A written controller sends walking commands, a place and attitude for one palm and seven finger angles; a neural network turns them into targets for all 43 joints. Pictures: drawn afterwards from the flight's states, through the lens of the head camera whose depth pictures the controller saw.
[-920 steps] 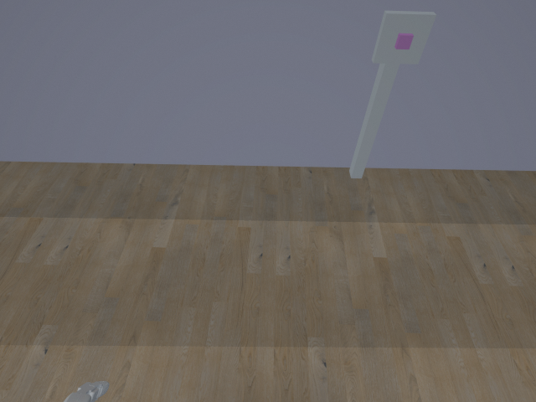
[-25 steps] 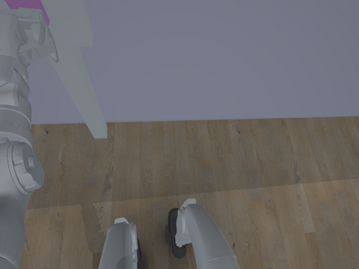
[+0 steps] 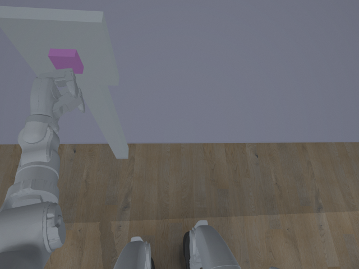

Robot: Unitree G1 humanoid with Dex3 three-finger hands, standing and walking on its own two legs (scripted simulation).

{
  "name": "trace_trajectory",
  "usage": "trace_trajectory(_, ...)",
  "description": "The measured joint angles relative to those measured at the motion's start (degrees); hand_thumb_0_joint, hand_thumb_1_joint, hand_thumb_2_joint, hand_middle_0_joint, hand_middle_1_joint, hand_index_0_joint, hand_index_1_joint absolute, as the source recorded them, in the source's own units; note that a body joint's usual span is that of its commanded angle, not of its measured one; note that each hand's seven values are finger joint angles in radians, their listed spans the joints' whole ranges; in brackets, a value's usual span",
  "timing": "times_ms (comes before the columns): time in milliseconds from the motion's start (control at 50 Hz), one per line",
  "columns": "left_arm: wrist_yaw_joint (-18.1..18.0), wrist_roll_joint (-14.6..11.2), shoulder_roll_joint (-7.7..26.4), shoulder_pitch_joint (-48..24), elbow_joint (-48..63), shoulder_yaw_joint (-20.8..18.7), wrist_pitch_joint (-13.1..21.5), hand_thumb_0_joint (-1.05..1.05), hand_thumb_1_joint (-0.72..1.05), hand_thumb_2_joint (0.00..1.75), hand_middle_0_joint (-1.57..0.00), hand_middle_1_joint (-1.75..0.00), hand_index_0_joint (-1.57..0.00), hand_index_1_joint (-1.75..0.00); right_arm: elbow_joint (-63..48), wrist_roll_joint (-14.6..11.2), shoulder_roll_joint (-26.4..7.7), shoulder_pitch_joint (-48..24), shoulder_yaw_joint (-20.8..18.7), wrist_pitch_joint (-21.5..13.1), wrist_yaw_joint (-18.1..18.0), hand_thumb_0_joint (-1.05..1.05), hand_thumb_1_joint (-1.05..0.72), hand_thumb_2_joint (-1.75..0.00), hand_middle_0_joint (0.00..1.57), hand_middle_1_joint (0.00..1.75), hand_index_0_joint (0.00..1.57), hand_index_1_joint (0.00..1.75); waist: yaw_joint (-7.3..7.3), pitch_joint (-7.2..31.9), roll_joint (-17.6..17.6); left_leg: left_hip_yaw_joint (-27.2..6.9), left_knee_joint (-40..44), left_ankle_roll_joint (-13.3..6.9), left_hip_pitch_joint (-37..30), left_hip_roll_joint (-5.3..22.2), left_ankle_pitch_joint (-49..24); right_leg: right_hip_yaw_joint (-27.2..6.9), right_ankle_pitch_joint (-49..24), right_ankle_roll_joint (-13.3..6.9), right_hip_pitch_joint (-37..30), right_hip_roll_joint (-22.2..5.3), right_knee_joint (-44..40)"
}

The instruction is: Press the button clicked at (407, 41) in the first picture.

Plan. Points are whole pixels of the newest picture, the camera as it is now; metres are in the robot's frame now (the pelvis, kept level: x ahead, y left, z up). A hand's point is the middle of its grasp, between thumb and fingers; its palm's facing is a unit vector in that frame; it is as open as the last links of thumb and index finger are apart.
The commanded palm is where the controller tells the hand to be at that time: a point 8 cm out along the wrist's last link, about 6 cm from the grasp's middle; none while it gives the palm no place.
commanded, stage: pull the fist back off the button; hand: left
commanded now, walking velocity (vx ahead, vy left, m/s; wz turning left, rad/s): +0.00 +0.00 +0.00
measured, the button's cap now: (67, 60) +0.55 +0.20 +0.07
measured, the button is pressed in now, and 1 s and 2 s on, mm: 0 0 0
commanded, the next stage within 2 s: draw the hand back to the body in 0.32 s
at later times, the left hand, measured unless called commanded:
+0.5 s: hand (78, 122) +0.42 +0.18 +0.04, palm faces -0.03 -1.00 -0.06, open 3.1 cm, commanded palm +0.38 +0.23 +0.06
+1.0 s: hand (29, 157) +0.31 +0.20 +0.14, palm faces +0.07 -0.98 -0.19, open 3.1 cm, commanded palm +0.27 +0.25 +0.15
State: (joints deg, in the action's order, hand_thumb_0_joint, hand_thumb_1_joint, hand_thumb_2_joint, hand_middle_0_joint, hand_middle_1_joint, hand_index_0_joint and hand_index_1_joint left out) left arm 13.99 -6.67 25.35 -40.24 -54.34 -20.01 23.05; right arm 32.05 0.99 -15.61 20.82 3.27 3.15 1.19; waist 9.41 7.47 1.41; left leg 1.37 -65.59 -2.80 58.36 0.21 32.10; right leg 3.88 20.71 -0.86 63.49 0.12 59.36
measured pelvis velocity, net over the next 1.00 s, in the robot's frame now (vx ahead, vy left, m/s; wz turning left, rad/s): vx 0.03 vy -0.02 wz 0.04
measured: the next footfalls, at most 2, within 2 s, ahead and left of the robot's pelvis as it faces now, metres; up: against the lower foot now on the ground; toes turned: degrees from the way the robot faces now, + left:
none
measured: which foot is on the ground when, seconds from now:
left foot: down 0.00-1.00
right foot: down 0.00-1.00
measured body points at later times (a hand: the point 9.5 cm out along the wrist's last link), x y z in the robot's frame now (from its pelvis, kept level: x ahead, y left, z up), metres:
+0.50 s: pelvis +0.03 -0.01 +0.01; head +0.14 +0.00 +0.45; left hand +0.41 +0.23 +0.05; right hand +0.16 -0.26 -0.10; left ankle -0.02 +0.08 -0.65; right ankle +0.06 -0.12 -0.65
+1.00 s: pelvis +0.03 -0.02 +0.06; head +0.05 -0.02 +0.51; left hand +0.30 +0.25 +0.16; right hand +0.20 -0.25 -0.02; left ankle -0.02 +0.08 -0.65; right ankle +0.06 -0.12 -0.65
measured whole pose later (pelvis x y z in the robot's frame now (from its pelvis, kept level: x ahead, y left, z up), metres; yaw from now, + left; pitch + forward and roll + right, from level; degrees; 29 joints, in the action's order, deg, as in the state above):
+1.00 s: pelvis +0.03 -0.02 +0.06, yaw +2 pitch +8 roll -1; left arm 9.0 -10.3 18.7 5.5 -6.5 -10.9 11.4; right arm 30.0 -2.7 -14.8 14.9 2.1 -4.5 -4.0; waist 1.3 6.3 2.1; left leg 0.2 -45.1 -1.4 26.2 -0.6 26.7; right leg 4.4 18.6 -1.7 32.3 0.0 42.9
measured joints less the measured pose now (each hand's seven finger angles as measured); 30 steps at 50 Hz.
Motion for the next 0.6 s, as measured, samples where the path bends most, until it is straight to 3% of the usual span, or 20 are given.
trace_trajectory(180, -0.35, -2.51, -6.79, 14.87, 13.03, 4.75, 0.46, 0.02, 0.9, 0.89, -1.3, -1.5, -1.31, -1.5, -1.39, -0.9, 0.49, -2.66, -1.8, 0.01, 0.06, 0.0, -0.91, -0.9, 0.2, 0.3, 0.2, 0.3, -2.91, 0.95, -0.35, -0.5, 4.67, 0.51, -6.78, -0.16, 0.43, 0.29, 1.53, -0.18, -6.33, 0.05, -3.15)
trace_trajectory(300, -1.32, -2.96, -8.31, 21.15, 19.48, 6.36, 1.5, 0.02, 0.89, 0.89, -1.3, -1.5, -1.31, -1.5, -1.88, -0.96, 0.84, -5.36, -2.47, -1.46, -0.31, 0.0, -0.91, -0.9, 0.2, 0.3, 0.2, 0.3, -4.42, 0.42, -0.29, -1.07, 5.08, 0.93, -8.49, -0.31, 0.74, 0.79, 2.43, -0.46, -8.03, -0.13, -3.06)
trace_trajectory(380, -0.68, -3.26, -8.41, 20.87, 19.72, 7.16, 2.01, 0.02, 0.89, 0.89, -1.3, -1.5, -1.31, -1.5, -0.82, -1.04, 0.97, -6.74, -2.31, -2.48, -0.83, 0.0, -0.91, -0.9, 0.2, 0.3, 0.2, 0.3, -5.4, 0.56, -0.21, -1.63, 4.43, 1.11, -8.41, -0.6, 1.01, 1.32, 3.01, -0.66, -8.04, -0.5, -2.13)
trace_trajectory(500, 1.23, -3.65, -7.29, 18.24, 18.37, 6.16, -0.56, 0.02, 0.89, 0.89, -1.3, -1.5, -1.31, -1.5, -0.08, -1.43, 1.45, -8.17, -1.65, -2.76, -1.35, 0.0, -0.91, -0.9, 0.2, 0.3, 0.2, 0.3, -5.23, 0.19, -0.33, -1.8, 2.97, 1.34, -7.67, -0.57, 1.25, 1.53, 3.28, -1.07, -7.25, -0.55, -0.61)
trace_trajectory(600, 1.94, -5.63, -7.22, 26.14, 27.92, 5.98, -3.49, 0.02, 0.9, 0.89, -1.3, -1.5, -1.3, -1.5, -1.78, -2.35, 1.79, -5.82, -1.7, -2.57, -1.61, 0.0, -0.91, -0.9, 0.2, 0.3, 0.2, 0.3, -5.11, -0.12, 0.71, -0.94, 7.21, 1.36, -12.59, -0.28, -0.31, 0.63, 1.69, -0.97, -11.75, -0.03, -4.42)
